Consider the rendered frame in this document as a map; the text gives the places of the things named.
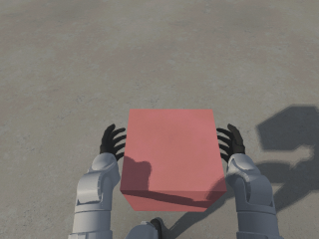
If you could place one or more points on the carton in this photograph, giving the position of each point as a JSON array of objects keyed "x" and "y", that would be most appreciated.
[{"x": 172, "y": 160}]

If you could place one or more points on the robot left thigh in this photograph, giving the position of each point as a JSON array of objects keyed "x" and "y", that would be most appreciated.
[{"x": 143, "y": 231}]

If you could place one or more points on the right robot hand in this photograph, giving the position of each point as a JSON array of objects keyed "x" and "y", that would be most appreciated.
[{"x": 235, "y": 142}]

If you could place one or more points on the robot left forearm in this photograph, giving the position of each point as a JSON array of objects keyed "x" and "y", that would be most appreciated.
[{"x": 94, "y": 200}]

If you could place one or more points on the robot right forearm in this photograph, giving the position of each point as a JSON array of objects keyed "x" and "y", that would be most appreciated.
[{"x": 254, "y": 202}]

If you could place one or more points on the robot left foot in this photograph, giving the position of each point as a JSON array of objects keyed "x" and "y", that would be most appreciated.
[{"x": 157, "y": 226}]

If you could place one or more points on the left robot hand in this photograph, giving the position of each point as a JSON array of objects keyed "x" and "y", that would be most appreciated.
[{"x": 108, "y": 143}]

